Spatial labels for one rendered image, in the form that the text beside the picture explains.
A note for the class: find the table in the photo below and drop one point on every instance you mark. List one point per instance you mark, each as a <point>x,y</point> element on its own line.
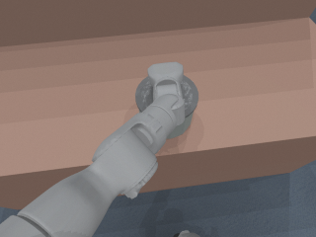
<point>69,70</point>

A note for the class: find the lid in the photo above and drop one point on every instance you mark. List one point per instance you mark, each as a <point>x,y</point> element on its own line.
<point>144,95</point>

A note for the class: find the left robot hand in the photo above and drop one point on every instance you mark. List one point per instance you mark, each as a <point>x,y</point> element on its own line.
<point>166,69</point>

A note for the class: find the robot left forearm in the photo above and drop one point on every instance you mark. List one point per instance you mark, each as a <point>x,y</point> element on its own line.
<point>157,121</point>

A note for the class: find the left robot upper arm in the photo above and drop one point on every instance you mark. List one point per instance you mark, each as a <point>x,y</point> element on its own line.
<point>75,206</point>

